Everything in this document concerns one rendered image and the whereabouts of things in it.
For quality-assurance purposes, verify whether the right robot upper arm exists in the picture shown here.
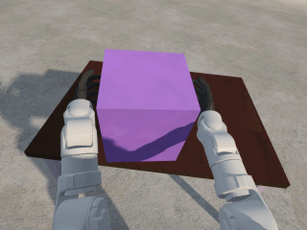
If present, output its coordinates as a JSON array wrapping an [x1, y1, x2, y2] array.
[[219, 199, 277, 230]]

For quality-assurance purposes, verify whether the left robot upper arm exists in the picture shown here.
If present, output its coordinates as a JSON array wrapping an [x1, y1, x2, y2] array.
[[52, 195, 111, 230]]

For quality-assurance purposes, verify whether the robot left forearm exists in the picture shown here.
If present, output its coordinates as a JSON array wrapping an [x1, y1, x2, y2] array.
[[52, 99, 102, 230]]

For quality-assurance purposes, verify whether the robot right forearm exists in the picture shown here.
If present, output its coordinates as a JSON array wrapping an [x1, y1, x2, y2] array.
[[197, 110, 278, 230]]

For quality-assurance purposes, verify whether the left robot hand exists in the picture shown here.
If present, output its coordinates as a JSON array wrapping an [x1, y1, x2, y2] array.
[[73, 69, 101, 104]]

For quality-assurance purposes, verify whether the table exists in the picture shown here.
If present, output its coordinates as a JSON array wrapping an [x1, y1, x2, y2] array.
[[24, 60, 291, 203]]

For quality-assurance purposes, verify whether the carton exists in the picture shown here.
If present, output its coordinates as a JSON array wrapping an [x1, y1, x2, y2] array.
[[96, 49, 201, 163]]

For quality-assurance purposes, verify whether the right robot hand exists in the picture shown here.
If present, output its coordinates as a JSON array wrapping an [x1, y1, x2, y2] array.
[[192, 77, 215, 117]]

